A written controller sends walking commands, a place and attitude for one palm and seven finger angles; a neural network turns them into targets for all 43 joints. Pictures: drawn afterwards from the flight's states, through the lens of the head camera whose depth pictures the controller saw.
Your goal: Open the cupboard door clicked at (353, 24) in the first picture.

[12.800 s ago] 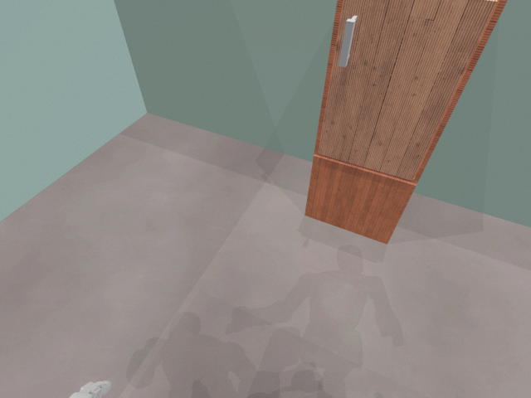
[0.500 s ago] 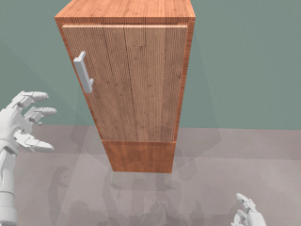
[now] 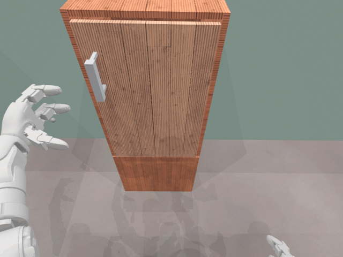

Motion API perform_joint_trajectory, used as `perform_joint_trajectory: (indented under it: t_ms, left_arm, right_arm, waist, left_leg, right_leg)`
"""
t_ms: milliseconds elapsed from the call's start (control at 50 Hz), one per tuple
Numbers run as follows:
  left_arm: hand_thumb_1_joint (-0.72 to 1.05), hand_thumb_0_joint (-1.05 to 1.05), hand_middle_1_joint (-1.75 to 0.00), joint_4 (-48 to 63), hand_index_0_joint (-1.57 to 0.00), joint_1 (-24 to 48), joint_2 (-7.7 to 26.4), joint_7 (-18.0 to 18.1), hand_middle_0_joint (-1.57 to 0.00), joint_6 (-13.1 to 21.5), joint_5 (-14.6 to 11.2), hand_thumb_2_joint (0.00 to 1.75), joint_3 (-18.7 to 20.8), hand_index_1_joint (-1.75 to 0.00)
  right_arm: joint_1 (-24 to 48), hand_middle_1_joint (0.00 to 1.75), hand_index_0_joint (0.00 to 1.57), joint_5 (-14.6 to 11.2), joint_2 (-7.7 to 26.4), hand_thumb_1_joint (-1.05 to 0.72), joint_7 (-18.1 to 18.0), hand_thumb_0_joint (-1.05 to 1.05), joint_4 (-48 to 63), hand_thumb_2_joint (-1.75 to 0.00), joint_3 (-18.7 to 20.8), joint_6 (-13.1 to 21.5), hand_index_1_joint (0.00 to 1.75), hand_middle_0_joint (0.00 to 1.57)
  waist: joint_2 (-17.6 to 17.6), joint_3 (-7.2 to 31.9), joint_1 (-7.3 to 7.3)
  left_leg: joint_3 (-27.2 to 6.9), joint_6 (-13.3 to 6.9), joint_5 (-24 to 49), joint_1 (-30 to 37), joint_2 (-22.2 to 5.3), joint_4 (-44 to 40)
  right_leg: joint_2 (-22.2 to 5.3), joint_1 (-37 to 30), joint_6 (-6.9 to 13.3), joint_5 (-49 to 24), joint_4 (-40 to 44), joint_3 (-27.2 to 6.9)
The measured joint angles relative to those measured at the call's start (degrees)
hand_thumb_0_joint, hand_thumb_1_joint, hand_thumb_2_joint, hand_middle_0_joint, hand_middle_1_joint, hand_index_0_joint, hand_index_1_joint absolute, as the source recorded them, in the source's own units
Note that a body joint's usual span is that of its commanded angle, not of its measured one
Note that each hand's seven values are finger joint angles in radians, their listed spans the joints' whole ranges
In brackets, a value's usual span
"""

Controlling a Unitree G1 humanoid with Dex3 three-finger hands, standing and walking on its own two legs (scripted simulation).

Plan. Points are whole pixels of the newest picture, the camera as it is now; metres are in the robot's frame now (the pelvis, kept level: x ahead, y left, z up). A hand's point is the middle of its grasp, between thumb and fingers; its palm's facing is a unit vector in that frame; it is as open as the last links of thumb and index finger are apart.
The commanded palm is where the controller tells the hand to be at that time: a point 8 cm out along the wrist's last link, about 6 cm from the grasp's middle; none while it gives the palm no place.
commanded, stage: move the hooked fingers beside the handle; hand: left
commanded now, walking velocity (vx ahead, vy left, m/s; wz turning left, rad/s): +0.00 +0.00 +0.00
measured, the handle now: (97, 77) +0.55 +0.23 +0.12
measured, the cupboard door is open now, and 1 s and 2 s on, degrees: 0 0 0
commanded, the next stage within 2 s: slide the fingers in behind the handle in 1.74 s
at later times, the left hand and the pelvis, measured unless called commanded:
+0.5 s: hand (64, 98) +0.44 +0.28 +0.14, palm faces +0.05 -1.00 -0.01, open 14.0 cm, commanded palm +0.42 +0.34 +0.13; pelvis -0.01 +0.01 -0.01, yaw +0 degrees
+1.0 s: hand (67, 84) +0.50 +0.30 +0.14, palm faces +0.04 -1.00 +0.00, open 14.0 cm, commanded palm +0.47 +0.35 +0.12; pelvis +0.01 +0.00 -0.02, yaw -2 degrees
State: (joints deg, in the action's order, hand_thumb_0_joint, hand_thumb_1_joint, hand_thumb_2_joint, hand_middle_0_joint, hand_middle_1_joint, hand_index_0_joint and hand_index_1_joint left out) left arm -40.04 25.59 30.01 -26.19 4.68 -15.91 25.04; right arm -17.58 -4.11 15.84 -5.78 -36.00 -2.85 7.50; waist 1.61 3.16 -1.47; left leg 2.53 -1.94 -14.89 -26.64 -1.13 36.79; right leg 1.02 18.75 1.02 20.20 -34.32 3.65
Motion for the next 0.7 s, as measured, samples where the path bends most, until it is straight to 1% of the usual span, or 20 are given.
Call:
perform_joint_trajectory:
  t_ms: [60, 160, 240, 360, 560, 640, 700]
  left_arm:
    - [-0.5, -0.01, -1.2, -2.3, -0.3, 2.32, 0.29, 0.63, -0.3, 0.37, 0.89, 0.3, -0.6, -1.2]
    - [-0.5, -0.01, -1.2, -5.47, -0.3, 6.42, 0.4, 1.59, -0.3, 3.02, 1.86, 0.3, -1.11, -1.2]
    - [-0.5, -0.01, -1.2, -9.91, -0.3, 10.36, 1.46, 1.74, -0.3, 4.22, 2.75, 0.3, -1.15, -1.2]
    - [-0.5, -0.01, -1.2, -17.08, -0.3, 15.06, 4.19, 1.49, -0.3, 5.19, 4.13, 0.3, -0.75, -1.2]
    - [-0.5, -0.01, -1.2, -25.15, -0.3, 21.99, 8.81, 0.56, -0.3, 8.82, 6.18, 0.3, 1.44, -1.2]
    - [-0.5, -0.01, -1.2, -28.78, -0.3, 24.09, 11.36, -0.61, -0.3, 8.63, 6.54, 0.3, 2.86, -1.2]
    - [-0.5, -0.01, -1.2, -31.45, -0.3, 25.91, 13.7, -1.16, -0.3, 7.88, 7.44, 0.3, 3.29, -1.2]
  right_arm:
    - [-0.13, 0.3, 0.21, 0.19, 0.12, -0.9, 0.09, 0.01, 0.01, -0.9, -0.02, -0.46, 0.3, 0.2]
    - [-0.53, 0.3, 0.21, 0.6, 0.34, -0.9, 0.21, 0.01, -0.52, -0.9, -0.03, -1.03, 0.3, 0.2]
    - [-1.02, 0.3, 0.21, 0.79, 0.59, -0.9, 0.31, 0.01, -1.06, -0.9, -0.03, -1.66, 0.3, 0.21]
    - [-2.36, 0.3, 0.21, 0.99, 1.13, -0.9, 0.46, 0.01, -1.29, -0.9, 0.19, -2.76, 0.3, 0.2]
    - [-4.78, 0.3, 0.21, 1.58, 1.81, -0.9, 0.58, 0.01, -2.65, -0.9, 0.53, -4.79, 0.3, 0.2]
    - [-5.62, 0.3, 0.21, 1.51, 2.04, -0.9, 0.54, 0.01, -2.78, -0.9, 0.5, -5.98, 0.3, 0.2]
    - [-6.06, 0.3, 0.21, 1.4, 2.13, -0.9, 0.46, 0.01, -2.46, -0.9, 0.44, -6.79, 0.3, 0.21]
  waist:
    - [-0.08, -0.28, -0.22]
    - [-0.51, -0.64, -0.71]
    - [-0.75, -0.5, -1.51]
    - [-0.75, -0.25, -2.84]
    - [-0.8, -0.34, -4.94]
    - [-0.75, 0.23, -5.9]
    - [-0.8, 0.37, -6.69]
  left_leg:
    - [-0.13, -0.24, 0.13, -0.88, 0.15, 0.38]
    - [-0.29, -0.47, 0.24, -2.22, 0.27, 1.04]
    - [-0.34, -0.58, 0.24, -3.36, 0.25, 1.57]
    - [-0.08, -0.65, 0.09, -5.37, 0.0, 2.38]
    - [-0.16, -0.39, -0.48, -9.65, -0.7, 4.27]
    - [0.0, -0.27, -1.0, -10.93, -1.15, 4.92]
    - [-0.06, -0.18, -1.37, -12.15, -1.45, 5.56]
  right_leg:
    - [-0.14, 0.73, -0.19, -0.15, -0.24, 0.15]
    - [-0.27, 1.92, -0.4, -0.28, -0.75, 0.33]
    - [-0.27, 3.0, -0.48, -0.3, -1.2, 0.38]
    - [-0.1, 5.17, -0.53, -0.24, -2.09, 0.09]
    - [0.52, 9.44, -0.25, 0.17, -3.76, 0.06]
    - [0.91, 10.74, -0.14, 0.43, -4.17, -0.18]
    - [1.19, 11.88, -0.05, 0.66, -4.55, -0.17]
